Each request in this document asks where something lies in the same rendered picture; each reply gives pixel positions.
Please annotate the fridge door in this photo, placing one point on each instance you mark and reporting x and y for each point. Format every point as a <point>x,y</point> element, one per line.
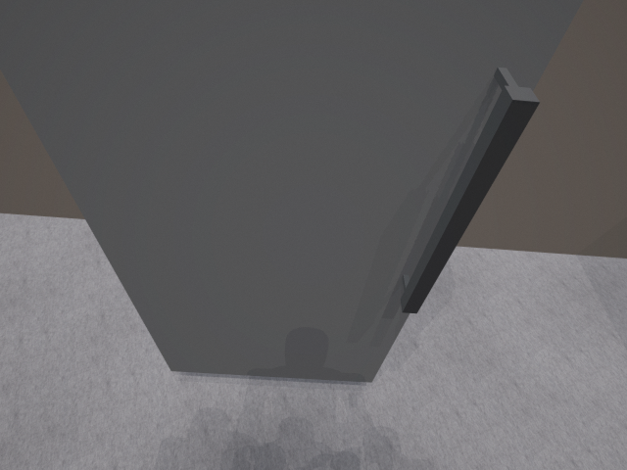
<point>260,174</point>

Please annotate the handle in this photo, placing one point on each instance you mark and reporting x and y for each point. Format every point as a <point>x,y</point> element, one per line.
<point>512,111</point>

